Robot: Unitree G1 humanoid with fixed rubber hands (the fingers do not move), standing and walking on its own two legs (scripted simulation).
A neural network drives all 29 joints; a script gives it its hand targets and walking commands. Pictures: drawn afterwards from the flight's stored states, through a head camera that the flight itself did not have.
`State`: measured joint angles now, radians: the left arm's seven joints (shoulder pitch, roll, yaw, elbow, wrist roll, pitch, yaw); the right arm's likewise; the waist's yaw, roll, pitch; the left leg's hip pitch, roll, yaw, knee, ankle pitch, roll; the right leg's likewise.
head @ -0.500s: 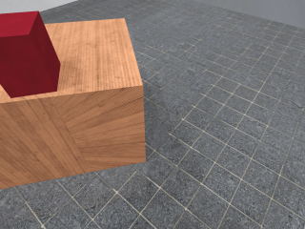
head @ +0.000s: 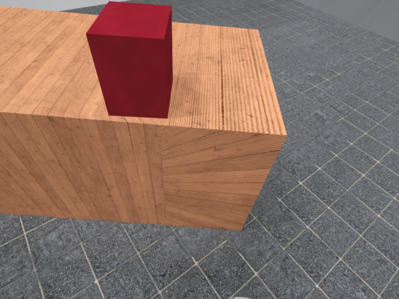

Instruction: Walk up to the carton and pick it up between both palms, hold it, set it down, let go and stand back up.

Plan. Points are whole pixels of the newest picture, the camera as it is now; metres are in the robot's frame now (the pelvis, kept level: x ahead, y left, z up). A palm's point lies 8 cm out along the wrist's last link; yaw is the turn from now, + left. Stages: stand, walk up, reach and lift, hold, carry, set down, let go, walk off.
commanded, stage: walk up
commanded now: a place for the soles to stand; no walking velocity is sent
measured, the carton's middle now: (139, 62) +0.74 +0.17 +0.09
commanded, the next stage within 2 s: none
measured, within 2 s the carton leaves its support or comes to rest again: neither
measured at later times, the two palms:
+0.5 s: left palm out of the picture +0.10 +0.33 -0.07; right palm (251, 232) +0.30 -0.14 -0.11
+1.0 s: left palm (11, 202) +0.37 +0.45 -0.10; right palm (209, 210) +0.36 -0.04 -0.11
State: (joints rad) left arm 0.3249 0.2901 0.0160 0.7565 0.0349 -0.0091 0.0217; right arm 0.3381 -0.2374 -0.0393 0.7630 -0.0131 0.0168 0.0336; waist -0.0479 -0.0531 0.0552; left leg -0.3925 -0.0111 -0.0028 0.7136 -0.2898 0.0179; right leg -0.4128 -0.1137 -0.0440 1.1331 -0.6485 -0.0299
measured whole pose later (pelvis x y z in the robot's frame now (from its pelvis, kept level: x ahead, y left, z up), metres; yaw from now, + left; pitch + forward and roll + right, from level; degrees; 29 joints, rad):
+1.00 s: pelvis +0.28 +0.21 +0.00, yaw +2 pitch -3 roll +1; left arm 0.28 0.21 0.01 0.68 0.04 0.00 0.04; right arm 0.26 -0.24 0.00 0.78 -0.03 0.01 -0.01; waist -0.03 -0.01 0.10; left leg -0.29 0.02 0.21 0.66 -0.32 0.07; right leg -0.39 -0.01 -0.03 0.78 -0.28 -0.01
